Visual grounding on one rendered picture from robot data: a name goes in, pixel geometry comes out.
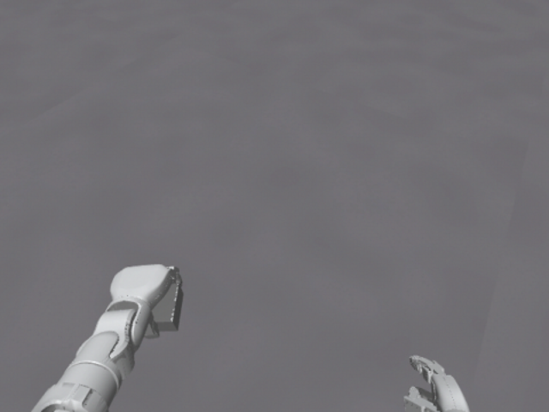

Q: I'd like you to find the left robot arm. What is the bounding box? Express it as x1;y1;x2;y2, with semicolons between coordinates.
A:
31;296;151;412

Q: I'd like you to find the small box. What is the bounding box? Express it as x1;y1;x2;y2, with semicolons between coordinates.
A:
152;283;184;331

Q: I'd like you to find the right robot hand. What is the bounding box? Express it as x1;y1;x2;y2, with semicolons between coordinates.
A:
404;355;470;412

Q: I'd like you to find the left robot hand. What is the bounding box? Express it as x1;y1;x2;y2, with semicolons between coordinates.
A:
110;264;183;339

